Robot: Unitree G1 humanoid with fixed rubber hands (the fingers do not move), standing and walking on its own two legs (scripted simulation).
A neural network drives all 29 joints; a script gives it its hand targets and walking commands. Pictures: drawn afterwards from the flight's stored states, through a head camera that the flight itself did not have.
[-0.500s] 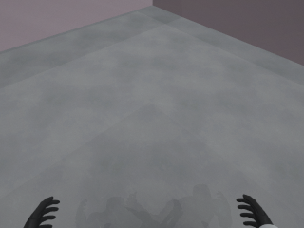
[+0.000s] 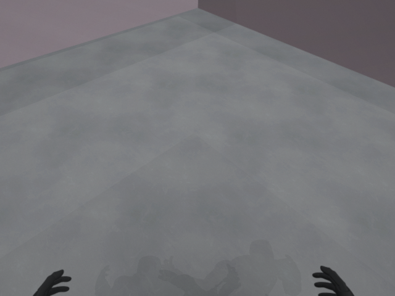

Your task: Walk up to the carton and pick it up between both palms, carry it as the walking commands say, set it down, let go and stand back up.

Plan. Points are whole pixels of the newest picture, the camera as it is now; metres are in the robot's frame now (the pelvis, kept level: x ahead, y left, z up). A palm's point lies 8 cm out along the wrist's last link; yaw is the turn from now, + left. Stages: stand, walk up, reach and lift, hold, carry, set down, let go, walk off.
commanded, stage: stand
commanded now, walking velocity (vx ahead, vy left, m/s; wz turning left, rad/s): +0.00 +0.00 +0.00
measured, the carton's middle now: out of the picture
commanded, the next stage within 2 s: walk up in 0.20 s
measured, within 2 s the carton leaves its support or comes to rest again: neither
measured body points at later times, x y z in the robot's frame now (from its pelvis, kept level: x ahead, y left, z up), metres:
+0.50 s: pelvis -0.01 -0.01 +0.00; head +0.01 -0.01 +0.45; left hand +0.10 +0.31 -0.11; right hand +0.09 -0.31 -0.12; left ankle +0.01 +0.12 -0.74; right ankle -0.01 -0.13 -0.73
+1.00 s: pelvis -0.06 +0.01 -0.02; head -0.05 +0.04 +0.43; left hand -0.10 +0.31 -0.16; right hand +0.20 -0.19 -0.10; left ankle -0.10 +0.12 -0.74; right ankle -0.01 -0.12 -0.71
